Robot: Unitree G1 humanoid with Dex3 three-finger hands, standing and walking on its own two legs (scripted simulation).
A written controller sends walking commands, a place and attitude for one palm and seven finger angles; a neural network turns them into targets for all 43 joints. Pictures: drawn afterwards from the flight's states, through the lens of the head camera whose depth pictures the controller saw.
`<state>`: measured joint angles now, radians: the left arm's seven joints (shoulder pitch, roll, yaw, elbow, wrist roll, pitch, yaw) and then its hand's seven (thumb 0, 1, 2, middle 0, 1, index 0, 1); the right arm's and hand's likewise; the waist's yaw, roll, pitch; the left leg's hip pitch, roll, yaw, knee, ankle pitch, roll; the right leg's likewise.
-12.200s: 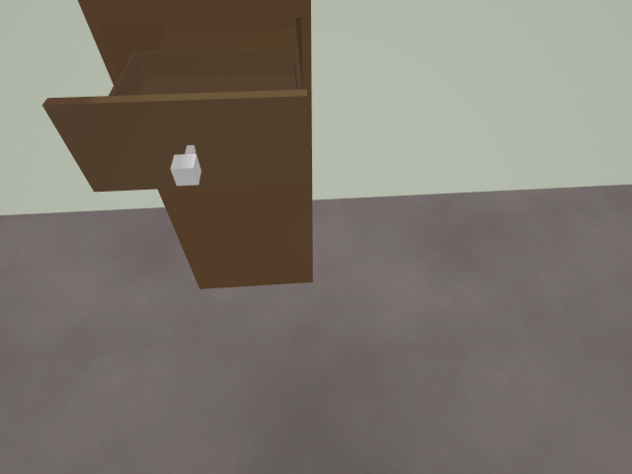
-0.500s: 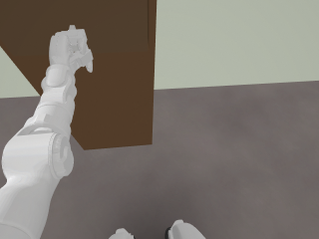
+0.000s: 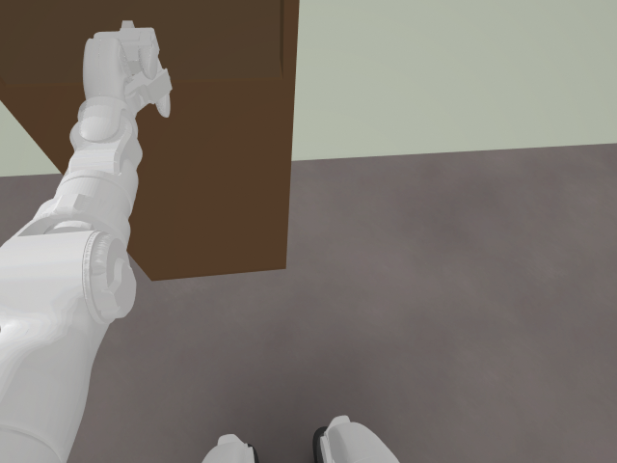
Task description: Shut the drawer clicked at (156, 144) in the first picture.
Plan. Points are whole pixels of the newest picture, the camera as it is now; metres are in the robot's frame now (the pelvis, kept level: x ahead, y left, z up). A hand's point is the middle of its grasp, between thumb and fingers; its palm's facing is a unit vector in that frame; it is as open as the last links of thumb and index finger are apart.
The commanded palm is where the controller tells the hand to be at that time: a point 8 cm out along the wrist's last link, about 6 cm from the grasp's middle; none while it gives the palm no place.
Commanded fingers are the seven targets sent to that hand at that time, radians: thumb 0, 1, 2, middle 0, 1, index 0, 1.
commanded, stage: pull the fist back off the drawer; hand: left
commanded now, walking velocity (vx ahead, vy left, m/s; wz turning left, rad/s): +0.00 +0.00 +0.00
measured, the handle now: (126, 43) +0.63 +0.14 +0.14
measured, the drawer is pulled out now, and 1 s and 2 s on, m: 0.00 0.00 0.00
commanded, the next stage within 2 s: draw the hand back to the body in 0.64 s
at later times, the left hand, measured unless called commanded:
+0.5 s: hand (163, 80) +0.56 +0.09 +0.14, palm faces -0.03 -1.00 +0.02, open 3.4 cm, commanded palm +0.52 +0.15 +0.14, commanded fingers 0.00 0.90 0.90 -1.40 -1.60 -1.40 -1.60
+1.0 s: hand (116, 119) +0.49 +0.14 +0.14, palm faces -0.01 -1.00 +0.00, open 3.2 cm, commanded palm +0.44 +0.18 +0.15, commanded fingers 0.00 0.90 0.90 -1.40 -1.60 -1.40 -1.60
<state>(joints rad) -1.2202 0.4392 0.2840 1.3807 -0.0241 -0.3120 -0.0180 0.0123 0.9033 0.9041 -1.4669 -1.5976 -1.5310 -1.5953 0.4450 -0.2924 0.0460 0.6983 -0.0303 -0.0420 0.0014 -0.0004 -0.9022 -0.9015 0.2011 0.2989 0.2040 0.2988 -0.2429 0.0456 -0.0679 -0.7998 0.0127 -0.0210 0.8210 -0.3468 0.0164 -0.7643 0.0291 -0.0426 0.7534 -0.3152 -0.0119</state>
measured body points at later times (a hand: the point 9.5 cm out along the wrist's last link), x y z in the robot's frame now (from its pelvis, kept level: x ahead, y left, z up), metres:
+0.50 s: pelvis +0.01 +0.01 +0.00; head +0.12 +0.00 +0.44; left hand +0.55 +0.15 +0.14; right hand -0.04 -0.25 -0.11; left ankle +0.02 +0.11 -0.70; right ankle +0.02 -0.12 -0.70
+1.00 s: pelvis +0.06 -0.01 +0.02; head +0.10 -0.02 +0.47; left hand +0.48 +0.19 +0.15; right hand +0.10 -0.26 -0.10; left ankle +0.02 +0.11 -0.70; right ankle +0.02 -0.11 -0.70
